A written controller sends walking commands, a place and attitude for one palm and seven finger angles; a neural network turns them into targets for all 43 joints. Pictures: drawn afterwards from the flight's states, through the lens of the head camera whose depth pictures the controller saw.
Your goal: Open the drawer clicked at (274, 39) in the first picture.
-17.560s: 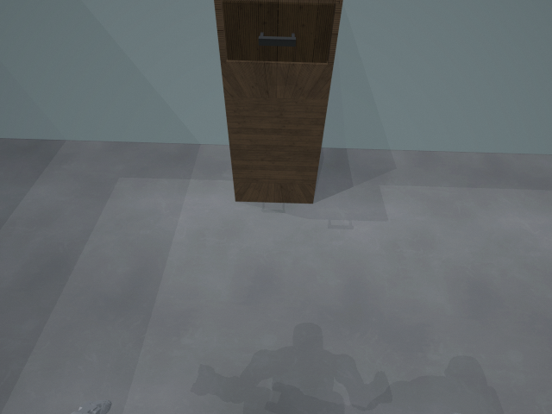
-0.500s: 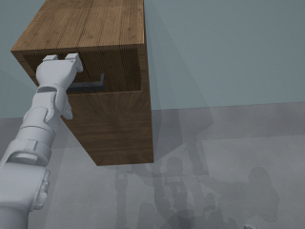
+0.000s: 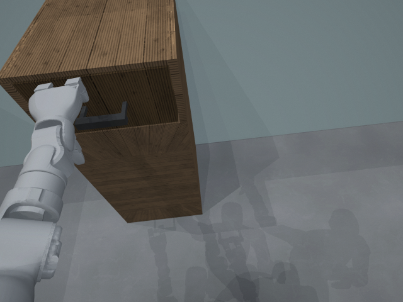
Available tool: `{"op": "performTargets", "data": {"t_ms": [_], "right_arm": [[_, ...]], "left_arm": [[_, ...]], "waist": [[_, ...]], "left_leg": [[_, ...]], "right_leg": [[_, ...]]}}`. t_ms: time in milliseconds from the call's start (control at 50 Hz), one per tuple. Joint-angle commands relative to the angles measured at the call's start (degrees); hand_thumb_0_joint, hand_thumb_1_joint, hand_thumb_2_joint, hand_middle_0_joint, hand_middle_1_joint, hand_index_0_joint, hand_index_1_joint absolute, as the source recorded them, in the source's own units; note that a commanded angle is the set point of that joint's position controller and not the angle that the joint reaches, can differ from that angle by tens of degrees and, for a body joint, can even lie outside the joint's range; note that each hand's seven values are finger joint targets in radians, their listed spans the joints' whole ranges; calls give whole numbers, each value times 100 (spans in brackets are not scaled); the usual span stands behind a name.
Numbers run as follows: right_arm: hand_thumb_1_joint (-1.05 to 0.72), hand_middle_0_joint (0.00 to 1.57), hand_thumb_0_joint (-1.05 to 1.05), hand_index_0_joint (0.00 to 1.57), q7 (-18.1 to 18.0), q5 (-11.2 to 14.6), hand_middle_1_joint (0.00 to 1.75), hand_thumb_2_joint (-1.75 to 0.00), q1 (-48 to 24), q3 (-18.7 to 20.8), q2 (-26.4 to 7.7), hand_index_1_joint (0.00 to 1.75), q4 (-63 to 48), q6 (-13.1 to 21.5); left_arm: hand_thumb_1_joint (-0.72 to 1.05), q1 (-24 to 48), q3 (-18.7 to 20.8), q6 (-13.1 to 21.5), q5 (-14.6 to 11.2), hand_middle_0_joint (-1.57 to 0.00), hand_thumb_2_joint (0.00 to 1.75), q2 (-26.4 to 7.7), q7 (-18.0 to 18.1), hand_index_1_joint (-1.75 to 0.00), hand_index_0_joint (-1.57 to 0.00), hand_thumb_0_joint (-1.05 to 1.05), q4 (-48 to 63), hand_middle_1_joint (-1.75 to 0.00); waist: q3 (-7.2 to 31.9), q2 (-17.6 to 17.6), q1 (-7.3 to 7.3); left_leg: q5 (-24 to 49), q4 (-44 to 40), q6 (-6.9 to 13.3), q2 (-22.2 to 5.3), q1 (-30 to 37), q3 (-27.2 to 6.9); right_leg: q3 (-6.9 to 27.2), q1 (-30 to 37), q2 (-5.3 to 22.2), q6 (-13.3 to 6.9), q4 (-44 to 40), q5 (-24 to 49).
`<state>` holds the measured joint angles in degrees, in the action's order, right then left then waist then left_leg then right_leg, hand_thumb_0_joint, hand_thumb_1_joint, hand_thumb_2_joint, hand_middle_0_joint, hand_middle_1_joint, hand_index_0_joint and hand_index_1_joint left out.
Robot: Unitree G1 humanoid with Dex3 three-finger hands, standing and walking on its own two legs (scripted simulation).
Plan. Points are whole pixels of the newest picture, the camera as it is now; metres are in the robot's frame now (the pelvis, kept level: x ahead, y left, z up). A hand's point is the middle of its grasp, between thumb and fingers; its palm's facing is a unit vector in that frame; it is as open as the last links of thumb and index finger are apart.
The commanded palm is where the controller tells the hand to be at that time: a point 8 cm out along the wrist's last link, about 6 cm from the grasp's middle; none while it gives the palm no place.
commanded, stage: re-aim the fingers above the handle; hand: left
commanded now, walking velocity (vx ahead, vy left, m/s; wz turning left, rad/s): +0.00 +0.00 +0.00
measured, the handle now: (103, 114) +0.53 +0.25 +0.05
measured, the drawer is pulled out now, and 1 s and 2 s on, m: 0.00 0.00 0.00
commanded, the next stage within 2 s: lower the fingers behind the handle in 0.10 s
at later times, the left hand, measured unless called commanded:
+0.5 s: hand (86, 134) +0.44 +0.25 +0.08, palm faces -0.13 +0.02 -0.99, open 13.8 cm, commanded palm +0.43 +0.23 +0.14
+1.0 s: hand (102, 133) +0.46 +0.23 +0.06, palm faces +0.00 +0.02 -1.00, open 13.8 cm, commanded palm +0.43 +0.23 +0.11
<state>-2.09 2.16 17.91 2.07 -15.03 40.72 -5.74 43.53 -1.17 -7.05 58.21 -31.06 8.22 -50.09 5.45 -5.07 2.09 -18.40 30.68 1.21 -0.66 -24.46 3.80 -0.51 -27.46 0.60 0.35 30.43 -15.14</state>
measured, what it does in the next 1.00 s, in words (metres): stands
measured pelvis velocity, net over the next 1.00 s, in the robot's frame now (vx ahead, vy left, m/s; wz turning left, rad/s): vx -0.01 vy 0.00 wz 0.01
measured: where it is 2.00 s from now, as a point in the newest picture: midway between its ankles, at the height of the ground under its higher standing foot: outside the picture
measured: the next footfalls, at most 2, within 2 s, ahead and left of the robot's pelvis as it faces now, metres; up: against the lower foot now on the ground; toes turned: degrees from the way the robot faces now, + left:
none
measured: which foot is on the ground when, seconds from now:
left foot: down 0.00-1.00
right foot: down 0.00-1.00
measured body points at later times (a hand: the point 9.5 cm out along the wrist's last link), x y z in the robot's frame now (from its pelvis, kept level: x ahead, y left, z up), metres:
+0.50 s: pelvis -0.01 -0.01 +0.00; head +0.06 -0.04 +0.44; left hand +0.45 +0.25 +0.13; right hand +0.08 -0.26 -0.15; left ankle -0.05 +0.10 -0.73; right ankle -0.01 -0.12 -0.73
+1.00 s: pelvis -0.01 +0.00 -0.01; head +0.06 -0.02 +0.44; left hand +0.45 +0.22 +0.12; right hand +0.04 -0.27 -0.15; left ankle -0.05 +0.10 -0.73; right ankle -0.01 -0.12 -0.73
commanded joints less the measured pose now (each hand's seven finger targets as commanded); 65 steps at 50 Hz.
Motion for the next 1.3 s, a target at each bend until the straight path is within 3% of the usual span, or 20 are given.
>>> {"op": "performTargets", "data": {"t_ms": [0, 40, 100, 140, 160, 220, 300, 380, 420, 500, 540, 580, 600, 620, 720, 800, 920, 1100, 1240, 1280], "right_arm": [[-90, 20, 0, 20, -147, 36, 30, -90, -94, 371, -935, 30, -708, 179], [-90, 20, 0, 20, -228, 10, 30, -90, -118, 327, -877, 30, -656, 229], [-90, 20, 0, 20, -261, -46, 30, -90, 26, 293, -793, 30, -521, 235], [-90, 20, 0, 20, -231, -75, 30, -90, 71, 274, -734, 30, -480, 248], [-90, 20, 0, 20, -196, -82, 30, -90, 78, 253, -708, 30, -480, 258], [-90, 20, 0, 20, -113, -123, 30, -90, -38, 172, -670, 30, -450, 282], [-90, 20, 0, 20, 18, -117, 30, -90, -244, 134, -686, 30, -472, 294], [-90, 20, 0, 20, -1, -37, 30, -90, -160, 207, -871, 30, -608, 127], [-90, 20, 0, 20, -103, -10, 30, -90, -117, 265, -922, 30, -717, 84], [-90, 20, 0, 20, -333, -97, 30, -90, -7, 281, -862, 30, -699, 142], [-90, 20, 0, 20, -364, -139, 30, -90, 141, 296, -773, 30, -611, 187], [-90, 20, 0, 20, -296, -131, 30, -90, 283, 319, -718, 30, -495, 206], [-90, 20, 0, 20, -245, -108, 30, -90, 341, 345, -720, 30, -465, 201], [-90, 20, 0, 20, -192, -121, 30, -90, 371, 356, -747, 30, -445, 193], [-90, 20, 0, 20, -7, -175, 30, -90, 408, 377, -796, 30, -413, 216], [-90, 20, 0, 20, 88, -176, 30, -90, 375, 390, -775, 30, -415, 256], [-90, 20, 0, 20, 30, -118, 30, -90, 369, 387, -865, 30, -387, 221], [-90, 20, 0, 20, -133, -95, 30, -90, 415, 266, -869, 30, -553, 228], [-90, 20, 0, 20, -83, -104, 30, -90, 635, 350, -873, 30, -518, 278], [-90, 20, 0, 20, -77, -103, 30, -90, 662, 332, -894, 30, -527, 264]], "left_arm": [[-50, 2456, -889, 184, -378, -30, 30, -137, -681, -120, -30, 0, 1964, -120], [-50, 2860, -1076, 594, -466, -30, 30, -32, -895, -120, -30, 0, 2462, -120], [-50, 3121, -452, 1139, -352, -30, 30, -681, -739, -120, -30, 0, 2471, -120], [-50, 3460, -52, 1364, -246, -30, 30, -1017, -367, -120, -30, 0, 2368, -120], [-50, 3279, 373, 1390, -193, -30, 30, -1363, -122, -120, -30, 0, 2170, -120], [-50, 3004, 1011, 1056, 15, -30, 30, -1830, 639, -120, -30, 0, 1431, -120], [-50, 2593, 412, 79, 312, -30, 30, -1220, 1070, -120, -30, 0, 482, -120], [-50, 2597, -213, -560, 211, -30, 30, -747, 389, -120, -30, 0, 37, -120], [-50, 2836, -560, -393, -30, -30, 30, -406, -116, -120, -30, 0, 440, -120], [-50, 3023, -445, 758, -217, -30, 30, -654, -761, -120, -30, 0, 1474, -120], [-50, 3132, -247, 1337, -146, -30, 30, -857, -664, -120, -30, 0, 1790, -120], [-50, 2675, -529, 1488, -78, -30, 30, -362, -499, -120, -30, 0, 1430, -120], [-50, 2439, -322, 1549, -66, -30, 30, -489, -382, -120, -30, 0, 1346, -120], [-50, 2441, -331, 1568, -76, -30, 30, -429, -250, -120, -30, 0, 1211, -120], [-50, 2494, 569, 1324, 90, -30, 30, -1195, 685, -120, -30, 0, 1011, -120], [-50, 2444, 545, 685, 411, -30, 30, -1186, 1215, -120, -30, 0, 621, -120], [-50, 2833, 21, 154, 254, -30, 30, -799, 854, -120, -30, 0, 100, -120], [-50, 2051, -209, 649, 186, -30, 30, -589, 221, -120, -30, 0, -331, -120], [-50, 1973, -323, 908, 169, -30, 30, -393, 331, -120, -30, 0, -234, -120], [-50, 1796, -161, 831, 199, -30, 30, -594, 404, -120, -30, 0, -367, -120]], "waist": [[2020, 714, 422], [1819, 501, 522], [1738, 22, 305], [1864, -94, 186], [1944, -65, 2], [2037, 216, -226], [2160, 312, -238], [2385, 874, 97], [2380, 1154, 356], [2151, 883, 438], [2081, 453, 352], [1767, 177, 345], [1665, 174, 237], [1603, 185, 261], [2156, 272, -1], [2442, 319, 2], [2272, 607, 344], [1423, 847, 285], [1500, 783, 336], [1621, 829, 261]], "left_leg": [[2831, -33, 198, 109, 1414, -221], [2722, 4, 216, 142, 1590, -327], [2771, 40, 89, 174, 1598, -455], [2821, 77, 21, 184, 1481, -474], [2844, 73, -16, 195, 1275, -456], [2762, 34, -74, 233, 623, -341], [2549, -31, -106, 179, 364, -71], [2338, -33, 47, 171, 478, 53], [2307, -1, 146, 181, 656, -36], [2115, 113, 240, 270, 847, -178], [2202, 187, 215, 260, 904, -234], [2386, 288, 143, 220, 956, -268], [2438, 306, 75, 189, 902, -329], [2452, 336, 65, 192, 827, -303], [2648, 420, 16, 199, 341, -281], [2583, 423, 14, 194, 183, -164], [2139, 310, 94, 165, 303, -134], [1365, 219, 138, 172, -129, -129], [1331, 415, 130, 155, -177, -113], [1362, 458, 120, 176, -302, -95]], "right_leg": [[-145, 1130, -250, -87, -249, 2265], [-118, 855, -246, -107, -290, 1967], [-149, 660, -259, -230, -147, 1745], [-176, 674, -252, -265, -28, 1705], [-188, 836, -262, -292, 59, 1727], [-203, 1241, -253, -295, 212, 1916], [-192, 1364, -213, -247, 251, 2091], [-124, 1561, -182, -134, 65, 2322], [-94, 1573, -173, -91, -57, 2442], [-11, 1360, -145, -68, -69, 2355], [22, 1114, -171, -134, 2, 2148], [-63, 590, -213, -197, 73, 1930], [-121, 417, -250, -235, 121, 1765], [-123, 373, -260, -254, 131, 1752], [-152, 679, -273, -286, 447, 1995], [-148, 848, -281, -245, 510, 2097], [-117, 821, -271, -176, 233, 1880], [-101, 478, -231, -173, 140, 1278], [-78, 147, -250, -185, 257, 1179], [-79, 229, -255, -190, 332, 1250]]}}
